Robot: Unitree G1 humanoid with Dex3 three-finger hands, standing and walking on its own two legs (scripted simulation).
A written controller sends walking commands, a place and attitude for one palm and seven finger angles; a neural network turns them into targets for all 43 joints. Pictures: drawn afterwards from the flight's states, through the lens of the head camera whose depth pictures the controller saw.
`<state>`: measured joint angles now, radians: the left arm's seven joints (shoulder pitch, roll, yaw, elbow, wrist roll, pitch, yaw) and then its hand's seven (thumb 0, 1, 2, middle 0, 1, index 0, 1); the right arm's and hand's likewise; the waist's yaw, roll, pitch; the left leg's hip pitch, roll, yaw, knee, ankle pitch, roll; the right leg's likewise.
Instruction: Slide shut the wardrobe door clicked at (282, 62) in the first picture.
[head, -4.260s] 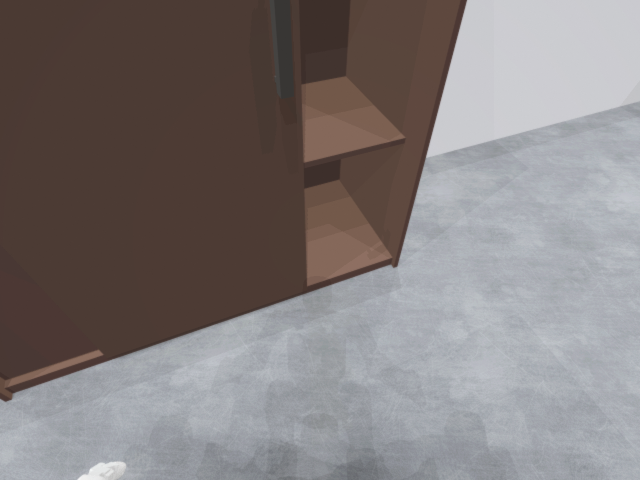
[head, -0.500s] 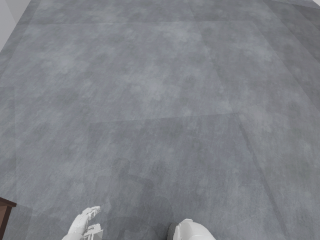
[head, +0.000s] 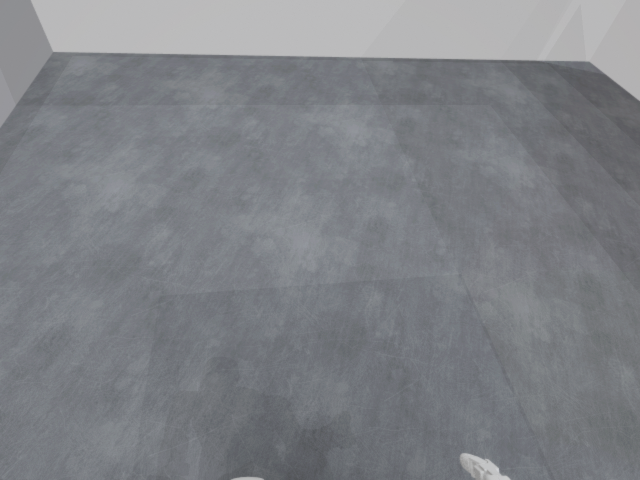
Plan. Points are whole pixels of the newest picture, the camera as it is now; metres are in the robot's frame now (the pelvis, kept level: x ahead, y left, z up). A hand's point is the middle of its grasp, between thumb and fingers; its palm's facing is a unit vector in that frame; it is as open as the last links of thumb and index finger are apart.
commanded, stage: turn to face it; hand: left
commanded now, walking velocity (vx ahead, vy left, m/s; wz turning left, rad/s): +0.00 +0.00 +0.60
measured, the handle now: out of the picture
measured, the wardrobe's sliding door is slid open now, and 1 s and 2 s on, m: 0.37 0.37 0.37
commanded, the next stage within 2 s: none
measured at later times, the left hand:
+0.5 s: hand out of the picture +0.09 +0.19 -0.13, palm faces +0.26 -0.92 -0.28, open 7.4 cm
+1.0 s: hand out of the picture -0.07 +0.23 -0.16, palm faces +0.58 -0.77 -0.27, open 7.4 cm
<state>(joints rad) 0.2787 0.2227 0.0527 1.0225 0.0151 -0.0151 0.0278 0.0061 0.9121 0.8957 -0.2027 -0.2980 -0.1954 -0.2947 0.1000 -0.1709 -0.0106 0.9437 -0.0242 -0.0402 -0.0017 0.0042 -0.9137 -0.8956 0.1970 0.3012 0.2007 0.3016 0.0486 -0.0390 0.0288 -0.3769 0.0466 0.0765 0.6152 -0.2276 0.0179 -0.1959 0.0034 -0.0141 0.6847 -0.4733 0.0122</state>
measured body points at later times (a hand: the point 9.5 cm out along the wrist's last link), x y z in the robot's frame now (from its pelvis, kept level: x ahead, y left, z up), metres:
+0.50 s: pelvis +0.03 -0.03 +0.01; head +0.05 -0.05 +0.46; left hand +0.08 +0.24 -0.11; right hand +0.10 -0.28 -0.15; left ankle +0.02 +0.09 -0.68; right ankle +0.04 -0.14 -0.73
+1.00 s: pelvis +0.01 +0.00 +0.01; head +0.03 +0.05 +0.45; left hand -0.10 +0.27 -0.14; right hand +0.25 -0.15 -0.11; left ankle -0.03 +0.10 -0.73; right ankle +0.08 -0.14 -0.66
